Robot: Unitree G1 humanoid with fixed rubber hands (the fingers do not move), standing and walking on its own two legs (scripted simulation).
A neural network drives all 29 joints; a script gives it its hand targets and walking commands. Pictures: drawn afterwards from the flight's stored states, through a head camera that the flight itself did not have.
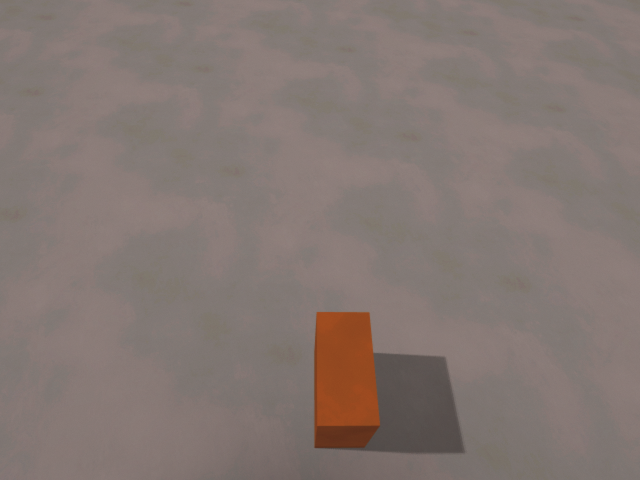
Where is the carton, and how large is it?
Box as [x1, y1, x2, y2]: [314, 312, 379, 447]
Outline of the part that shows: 317,312 314,350 314,447 363,447 379,425 369,313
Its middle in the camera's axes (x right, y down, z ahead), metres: +0.06 +0.38 +1.08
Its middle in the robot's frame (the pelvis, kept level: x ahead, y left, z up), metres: +0.44 -0.03 -0.63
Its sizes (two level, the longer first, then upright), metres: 0.284 0.143 0.288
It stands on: the floor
